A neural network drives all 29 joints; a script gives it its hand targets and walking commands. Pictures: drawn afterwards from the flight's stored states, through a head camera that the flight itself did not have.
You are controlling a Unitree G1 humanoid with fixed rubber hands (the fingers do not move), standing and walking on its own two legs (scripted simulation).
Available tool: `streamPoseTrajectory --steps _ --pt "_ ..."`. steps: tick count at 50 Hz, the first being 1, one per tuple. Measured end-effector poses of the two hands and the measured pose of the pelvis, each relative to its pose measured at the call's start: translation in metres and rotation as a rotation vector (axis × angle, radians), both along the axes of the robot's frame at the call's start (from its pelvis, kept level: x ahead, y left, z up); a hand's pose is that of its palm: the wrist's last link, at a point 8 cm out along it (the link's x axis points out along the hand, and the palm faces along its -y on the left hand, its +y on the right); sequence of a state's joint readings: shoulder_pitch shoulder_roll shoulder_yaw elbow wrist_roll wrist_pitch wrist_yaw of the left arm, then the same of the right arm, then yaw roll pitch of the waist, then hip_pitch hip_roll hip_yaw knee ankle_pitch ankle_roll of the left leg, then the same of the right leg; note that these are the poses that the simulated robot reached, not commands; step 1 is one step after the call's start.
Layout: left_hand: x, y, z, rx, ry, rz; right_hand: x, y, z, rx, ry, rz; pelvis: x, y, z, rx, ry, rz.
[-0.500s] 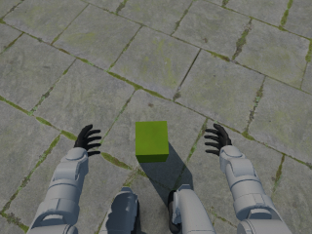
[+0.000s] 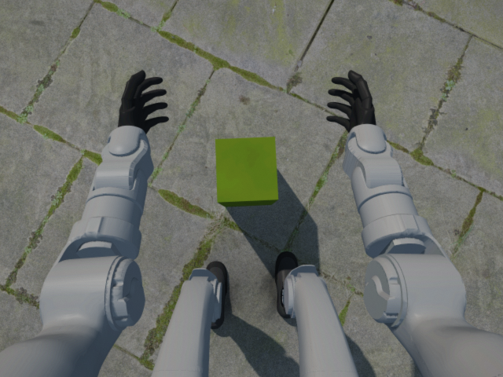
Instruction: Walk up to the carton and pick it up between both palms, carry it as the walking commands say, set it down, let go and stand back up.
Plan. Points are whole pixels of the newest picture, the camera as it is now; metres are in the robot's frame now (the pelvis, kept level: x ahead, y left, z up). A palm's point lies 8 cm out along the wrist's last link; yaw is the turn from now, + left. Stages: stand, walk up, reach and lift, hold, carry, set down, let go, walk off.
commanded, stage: reach and lift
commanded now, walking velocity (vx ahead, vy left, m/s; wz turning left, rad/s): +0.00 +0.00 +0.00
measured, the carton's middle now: (246, 176) +0.46 +0.01 -0.54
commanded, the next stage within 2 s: none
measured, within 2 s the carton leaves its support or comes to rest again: neither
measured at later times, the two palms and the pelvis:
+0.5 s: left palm (155, 128) +0.50 +0.18 -0.18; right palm (341, 126) +0.50 -0.16 -0.18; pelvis +0.01 +0.01 -0.05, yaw +0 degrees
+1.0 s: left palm (178, 152) +0.49 +0.17 -0.34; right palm (318, 150) +0.50 -0.15 -0.35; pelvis -0.03 +0.00 -0.20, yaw +1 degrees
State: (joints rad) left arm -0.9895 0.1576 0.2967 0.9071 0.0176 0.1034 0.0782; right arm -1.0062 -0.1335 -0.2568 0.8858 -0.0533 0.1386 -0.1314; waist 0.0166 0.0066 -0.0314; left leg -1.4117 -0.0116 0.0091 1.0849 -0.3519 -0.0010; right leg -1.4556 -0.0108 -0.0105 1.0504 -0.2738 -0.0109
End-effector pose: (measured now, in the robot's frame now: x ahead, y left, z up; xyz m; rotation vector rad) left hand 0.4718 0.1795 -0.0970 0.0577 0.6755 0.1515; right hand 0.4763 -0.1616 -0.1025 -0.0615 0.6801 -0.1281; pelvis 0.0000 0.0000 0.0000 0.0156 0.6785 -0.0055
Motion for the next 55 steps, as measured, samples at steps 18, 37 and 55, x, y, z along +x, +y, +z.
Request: streamPoseTrajectory --steps 18,37,55 --pt "0.025 -0.004 -0.043 -0.001 -0.027 -0.026 0.025 0.000 -0.038 0.008 -0.037 -0.008 0.014 0.006 -0.012 0.003 0.159 0.003" --pt "0.021 -0.006 -0.167 0.000 -0.035 -0.004 0.020 0.002 -0.165 0.012 -0.030 -0.011 -0.013 0.006 -0.133 -0.002 0.196 0.012" --pt "0.018 -0.010 -0.274 -0.002 0.013 -0.010 0.019 0.009 -0.274 0.015 0.016 -0.001 -0.037 0.000 -0.223 0.003 0.110 0.014"
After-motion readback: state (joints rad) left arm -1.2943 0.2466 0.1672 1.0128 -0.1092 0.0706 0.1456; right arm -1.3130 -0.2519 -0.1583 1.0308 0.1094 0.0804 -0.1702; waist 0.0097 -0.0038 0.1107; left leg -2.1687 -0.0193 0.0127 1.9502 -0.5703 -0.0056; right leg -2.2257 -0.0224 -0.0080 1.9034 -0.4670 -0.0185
